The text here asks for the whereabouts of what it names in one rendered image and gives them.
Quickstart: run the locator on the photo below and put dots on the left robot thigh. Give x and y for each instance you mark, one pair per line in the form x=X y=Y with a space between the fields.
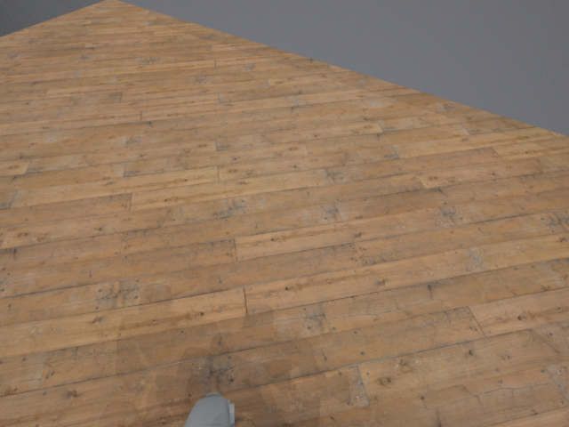
x=212 y=412

